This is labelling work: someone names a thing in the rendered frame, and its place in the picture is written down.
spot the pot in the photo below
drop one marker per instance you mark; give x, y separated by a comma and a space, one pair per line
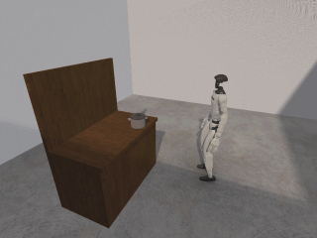
138, 124

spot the lid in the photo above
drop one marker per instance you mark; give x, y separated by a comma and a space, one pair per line
137, 117

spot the table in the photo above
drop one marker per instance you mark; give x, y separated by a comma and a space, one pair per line
97, 159

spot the humanoid robot torso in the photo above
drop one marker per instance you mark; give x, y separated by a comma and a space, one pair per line
215, 110

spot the right robot hand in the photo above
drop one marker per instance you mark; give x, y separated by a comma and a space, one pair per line
204, 121

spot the robot right forearm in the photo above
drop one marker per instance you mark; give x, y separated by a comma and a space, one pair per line
209, 116

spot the left robot hand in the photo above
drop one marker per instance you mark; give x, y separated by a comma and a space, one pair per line
215, 142

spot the robot left forearm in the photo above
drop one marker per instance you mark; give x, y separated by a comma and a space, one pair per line
221, 126

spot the humanoid robot head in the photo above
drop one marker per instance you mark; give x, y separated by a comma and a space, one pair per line
220, 78

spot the left robot upper arm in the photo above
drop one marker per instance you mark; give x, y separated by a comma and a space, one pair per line
222, 100

